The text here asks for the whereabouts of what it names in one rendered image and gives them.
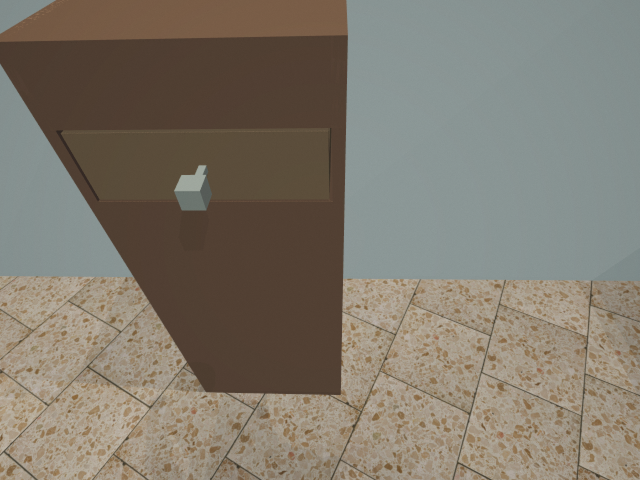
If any cabinet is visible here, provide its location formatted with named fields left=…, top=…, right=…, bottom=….
left=0, top=0, right=348, bottom=395

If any handle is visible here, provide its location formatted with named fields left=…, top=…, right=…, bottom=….
left=174, top=165, right=212, bottom=211

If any drawer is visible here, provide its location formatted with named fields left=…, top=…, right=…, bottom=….
left=61, top=128, right=331, bottom=200

